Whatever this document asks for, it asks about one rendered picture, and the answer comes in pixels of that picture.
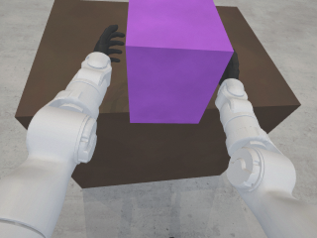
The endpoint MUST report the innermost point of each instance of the right robot upper arm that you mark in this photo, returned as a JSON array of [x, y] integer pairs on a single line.
[[265, 181]]

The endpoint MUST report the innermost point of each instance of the right robot forearm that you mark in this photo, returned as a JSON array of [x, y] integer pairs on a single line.
[[239, 121]]

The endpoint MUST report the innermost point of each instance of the left robot forearm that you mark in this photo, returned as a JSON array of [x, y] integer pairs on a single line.
[[85, 92]]

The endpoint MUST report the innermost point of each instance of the pedestal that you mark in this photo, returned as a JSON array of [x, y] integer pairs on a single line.
[[127, 153]]

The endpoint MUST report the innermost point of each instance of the right robot hand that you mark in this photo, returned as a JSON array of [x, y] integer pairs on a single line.
[[232, 68]]

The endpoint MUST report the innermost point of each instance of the carton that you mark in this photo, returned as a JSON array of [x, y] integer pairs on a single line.
[[176, 54]]

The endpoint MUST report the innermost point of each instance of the left robot upper arm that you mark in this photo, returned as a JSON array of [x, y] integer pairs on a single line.
[[32, 195]]

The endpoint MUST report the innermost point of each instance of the left robot hand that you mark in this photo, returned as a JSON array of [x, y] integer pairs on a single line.
[[105, 42]]

